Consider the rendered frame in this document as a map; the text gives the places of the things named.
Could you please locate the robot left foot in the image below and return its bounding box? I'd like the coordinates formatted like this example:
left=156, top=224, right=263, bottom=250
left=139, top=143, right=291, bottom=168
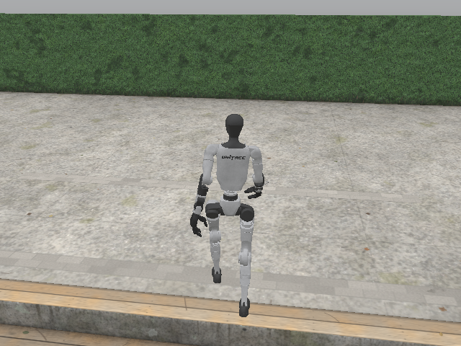
left=212, top=267, right=222, bottom=283

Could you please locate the left robot forearm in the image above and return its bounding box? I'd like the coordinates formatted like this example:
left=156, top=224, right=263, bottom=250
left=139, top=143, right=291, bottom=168
left=192, top=174, right=209, bottom=215

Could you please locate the robot right hand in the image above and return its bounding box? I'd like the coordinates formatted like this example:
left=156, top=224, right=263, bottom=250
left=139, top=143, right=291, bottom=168
left=244, top=186, right=262, bottom=199

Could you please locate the right robot forearm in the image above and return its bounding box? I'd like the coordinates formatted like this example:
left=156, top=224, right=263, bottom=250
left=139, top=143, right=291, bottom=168
left=254, top=173, right=264, bottom=192

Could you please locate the robot foot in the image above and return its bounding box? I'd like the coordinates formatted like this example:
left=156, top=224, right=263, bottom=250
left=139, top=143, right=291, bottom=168
left=239, top=298, right=250, bottom=317
left=212, top=267, right=222, bottom=283

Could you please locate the robot right foot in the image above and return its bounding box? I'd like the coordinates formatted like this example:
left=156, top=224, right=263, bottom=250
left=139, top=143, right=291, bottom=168
left=239, top=298, right=250, bottom=317

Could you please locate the robot left hand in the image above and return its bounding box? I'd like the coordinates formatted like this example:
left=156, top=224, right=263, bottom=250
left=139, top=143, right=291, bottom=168
left=190, top=213, right=207, bottom=237

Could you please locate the robot left upper arm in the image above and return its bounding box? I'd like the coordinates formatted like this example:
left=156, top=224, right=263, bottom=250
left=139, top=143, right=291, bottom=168
left=202, top=144, right=219, bottom=185

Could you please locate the robot right upper arm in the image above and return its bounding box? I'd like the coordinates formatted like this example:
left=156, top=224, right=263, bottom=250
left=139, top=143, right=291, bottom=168
left=248, top=146, right=263, bottom=183

